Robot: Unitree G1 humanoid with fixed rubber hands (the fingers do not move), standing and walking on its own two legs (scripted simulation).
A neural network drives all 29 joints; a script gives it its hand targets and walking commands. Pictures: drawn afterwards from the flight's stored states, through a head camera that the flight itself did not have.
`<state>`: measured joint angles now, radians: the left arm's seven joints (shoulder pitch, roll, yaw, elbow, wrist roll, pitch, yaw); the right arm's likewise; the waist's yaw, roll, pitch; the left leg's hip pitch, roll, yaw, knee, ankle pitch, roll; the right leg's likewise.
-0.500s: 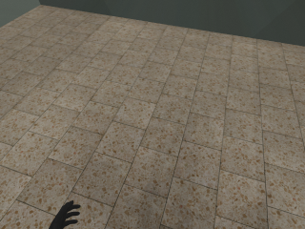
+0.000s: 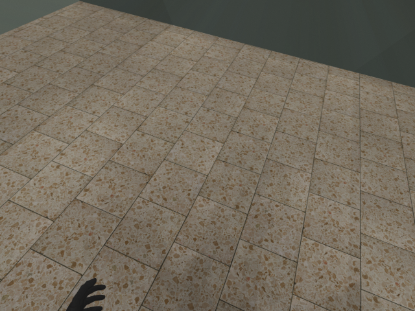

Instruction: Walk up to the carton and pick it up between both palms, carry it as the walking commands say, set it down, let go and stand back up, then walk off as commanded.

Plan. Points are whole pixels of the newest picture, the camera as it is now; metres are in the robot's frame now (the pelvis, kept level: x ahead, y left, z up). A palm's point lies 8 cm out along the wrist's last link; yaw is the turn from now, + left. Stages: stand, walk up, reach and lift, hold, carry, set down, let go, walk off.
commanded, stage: walk off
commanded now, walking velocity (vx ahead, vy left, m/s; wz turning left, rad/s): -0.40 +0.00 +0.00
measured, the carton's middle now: out of the picture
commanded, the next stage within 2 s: none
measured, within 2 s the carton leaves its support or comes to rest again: neither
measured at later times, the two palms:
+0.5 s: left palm out of the picture -0.06 +0.22 -0.09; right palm out of the picture -0.11 -0.29 -0.13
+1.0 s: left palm out of the picture -0.29 +0.21 -0.10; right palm out of the picture -0.32 -0.30 -0.13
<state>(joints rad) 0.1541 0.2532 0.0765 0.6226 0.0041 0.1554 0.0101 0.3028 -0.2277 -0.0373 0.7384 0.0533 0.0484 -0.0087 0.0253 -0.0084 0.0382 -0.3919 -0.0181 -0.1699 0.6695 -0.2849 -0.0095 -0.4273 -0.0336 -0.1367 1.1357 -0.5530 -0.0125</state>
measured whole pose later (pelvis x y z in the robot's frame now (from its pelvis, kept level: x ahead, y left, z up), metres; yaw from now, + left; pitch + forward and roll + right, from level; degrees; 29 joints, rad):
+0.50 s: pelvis -0.19 -0.04 -0.01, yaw +1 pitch -3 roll +1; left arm 0.18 0.25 0.03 0.62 0.00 0.12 0.02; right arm 0.30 -0.23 -0.05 0.74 0.05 0.11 -0.01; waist 0.02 0.02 0.07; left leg -0.33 -0.07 -0.17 1.13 -0.45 -0.10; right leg -0.41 -0.04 -0.14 0.58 -0.12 -0.06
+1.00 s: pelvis -0.39 -0.06 +0.00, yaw +1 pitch +1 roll +0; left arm 0.20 0.25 0.06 0.64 -0.01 0.14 0.03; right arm 0.27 -0.22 -0.05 0.75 0.05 0.07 -0.01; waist 0.03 0.03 0.11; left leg -0.44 -0.03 -0.16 0.64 -0.29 -0.05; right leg -0.25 0.02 -0.06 0.57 -0.32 -0.05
